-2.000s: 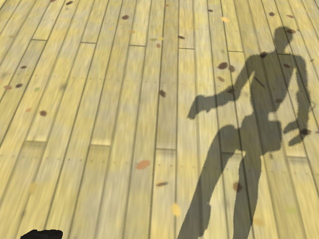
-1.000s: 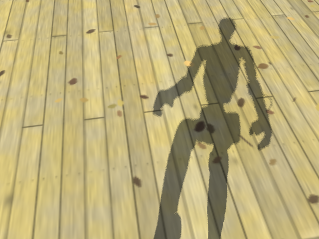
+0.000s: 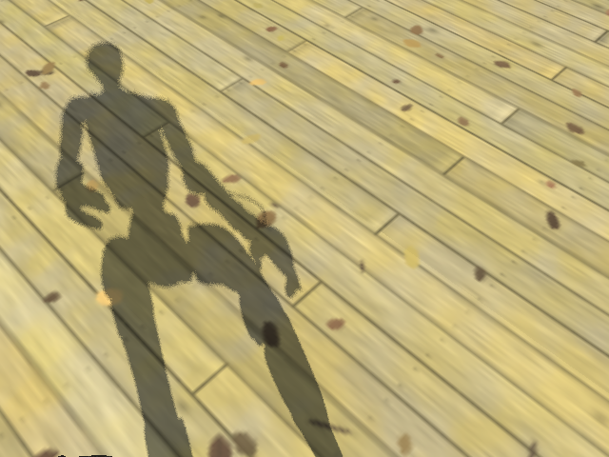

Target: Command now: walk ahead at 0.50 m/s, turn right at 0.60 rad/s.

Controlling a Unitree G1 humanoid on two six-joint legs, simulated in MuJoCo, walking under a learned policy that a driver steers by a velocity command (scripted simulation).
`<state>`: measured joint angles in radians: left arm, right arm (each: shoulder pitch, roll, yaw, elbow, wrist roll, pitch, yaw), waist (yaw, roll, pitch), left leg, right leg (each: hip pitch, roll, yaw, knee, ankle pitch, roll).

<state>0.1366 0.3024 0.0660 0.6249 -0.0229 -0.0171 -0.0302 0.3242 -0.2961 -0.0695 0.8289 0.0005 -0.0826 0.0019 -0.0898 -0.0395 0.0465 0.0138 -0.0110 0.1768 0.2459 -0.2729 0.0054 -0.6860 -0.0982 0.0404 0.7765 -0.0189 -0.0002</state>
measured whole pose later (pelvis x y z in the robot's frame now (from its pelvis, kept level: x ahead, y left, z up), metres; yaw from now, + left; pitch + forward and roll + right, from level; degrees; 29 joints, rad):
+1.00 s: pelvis +0.55 -0.12 +0.00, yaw -36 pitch +1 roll +2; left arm 0.12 0.30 0.06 0.62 -0.02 -0.02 -0.03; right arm 0.33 -0.30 -0.07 0.83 0.00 -0.08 0.00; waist -0.10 -0.04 0.05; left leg 0.02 -0.01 0.19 0.24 -0.28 0.00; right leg -0.67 -0.09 0.03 0.76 -0.03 -0.01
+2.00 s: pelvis +0.97 -0.53 +0.00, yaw -56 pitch +1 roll +2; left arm 0.16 0.28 0.05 0.72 -0.02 -0.05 -0.02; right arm 0.33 -0.28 -0.04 0.84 0.00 -0.09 0.02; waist -0.07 -0.04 0.02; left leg 0.00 -0.06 0.10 0.20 -0.22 0.05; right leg -0.68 -0.10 0.06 0.71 0.04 -0.01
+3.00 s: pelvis +1.12 -0.90 -0.01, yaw -64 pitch +1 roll +0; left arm 0.17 0.29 0.06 0.77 -0.01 0.00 0.03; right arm 0.19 -0.31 -0.08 0.70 0.02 0.05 -0.03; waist -0.03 0.03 0.05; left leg -0.39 -0.10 -0.20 0.47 -0.10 0.00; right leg -0.29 0.04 0.10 0.51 -0.25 0.02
